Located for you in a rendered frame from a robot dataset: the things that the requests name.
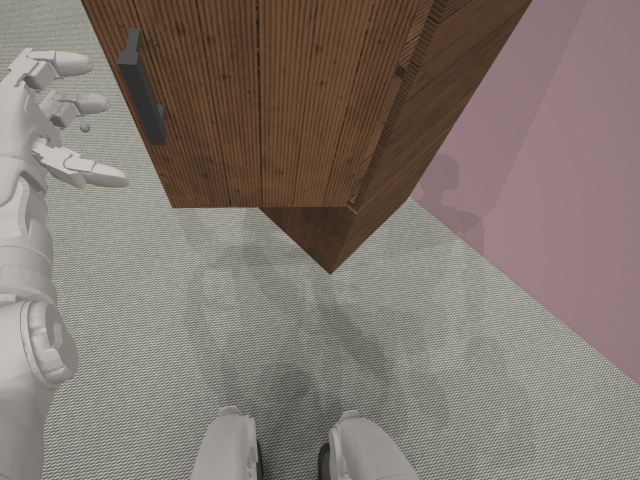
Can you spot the robot left upper arm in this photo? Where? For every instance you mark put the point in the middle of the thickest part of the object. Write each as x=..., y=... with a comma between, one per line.
x=37, y=354

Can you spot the robot right thigh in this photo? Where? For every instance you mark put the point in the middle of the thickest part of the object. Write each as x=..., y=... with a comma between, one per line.
x=361, y=449

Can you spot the robot right shin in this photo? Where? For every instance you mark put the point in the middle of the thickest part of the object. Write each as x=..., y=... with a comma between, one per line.
x=346, y=415

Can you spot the handle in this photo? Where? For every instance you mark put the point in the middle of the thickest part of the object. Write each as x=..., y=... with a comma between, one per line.
x=152, y=115

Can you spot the cupboard door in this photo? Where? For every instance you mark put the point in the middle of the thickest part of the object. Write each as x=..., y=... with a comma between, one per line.
x=269, y=103

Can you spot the left robot forearm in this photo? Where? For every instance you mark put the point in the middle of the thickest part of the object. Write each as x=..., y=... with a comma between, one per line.
x=26, y=246

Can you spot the left robot hand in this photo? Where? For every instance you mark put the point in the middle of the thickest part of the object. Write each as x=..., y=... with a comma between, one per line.
x=23, y=122

